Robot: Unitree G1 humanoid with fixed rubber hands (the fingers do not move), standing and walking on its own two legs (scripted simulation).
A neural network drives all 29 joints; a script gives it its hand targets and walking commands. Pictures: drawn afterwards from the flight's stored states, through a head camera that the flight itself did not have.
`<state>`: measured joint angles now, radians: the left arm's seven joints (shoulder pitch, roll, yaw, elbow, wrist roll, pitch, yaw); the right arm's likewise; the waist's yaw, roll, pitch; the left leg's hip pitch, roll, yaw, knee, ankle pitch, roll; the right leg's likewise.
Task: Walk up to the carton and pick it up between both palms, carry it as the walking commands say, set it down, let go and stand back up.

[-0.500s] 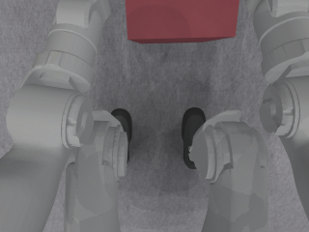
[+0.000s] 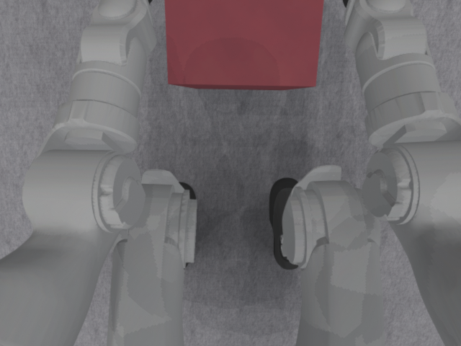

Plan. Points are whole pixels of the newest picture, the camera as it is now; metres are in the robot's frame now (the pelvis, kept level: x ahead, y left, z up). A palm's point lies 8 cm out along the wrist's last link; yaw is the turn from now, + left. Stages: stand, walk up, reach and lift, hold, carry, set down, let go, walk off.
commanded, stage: reach and lift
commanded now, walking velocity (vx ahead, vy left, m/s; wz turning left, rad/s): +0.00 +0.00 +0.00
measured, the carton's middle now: (242, 5) +0.54 -0.03 -0.24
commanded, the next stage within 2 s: none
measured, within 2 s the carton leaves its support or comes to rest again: leaves its support in 0.38 s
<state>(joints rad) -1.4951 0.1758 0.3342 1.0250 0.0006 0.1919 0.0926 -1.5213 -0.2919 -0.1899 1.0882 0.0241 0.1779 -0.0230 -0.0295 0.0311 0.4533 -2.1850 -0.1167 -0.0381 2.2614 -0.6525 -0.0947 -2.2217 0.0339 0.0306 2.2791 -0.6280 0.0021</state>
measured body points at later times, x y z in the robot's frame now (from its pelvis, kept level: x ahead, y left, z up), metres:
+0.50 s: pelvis -0.02 +0.00 +0.01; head +0.36 -0.03 +0.25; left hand +0.57 +0.10 -0.14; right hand +0.55 -0.17 -0.16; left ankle +0.10 +0.13 -0.32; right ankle +0.10 -0.12 -0.32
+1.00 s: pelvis -0.02 +0.00 +0.05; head +0.35 -0.05 +0.28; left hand +0.56 +0.08 -0.09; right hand +0.55 -0.18 -0.11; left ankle +0.11 +0.13 -0.32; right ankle +0.10 -0.12 -0.32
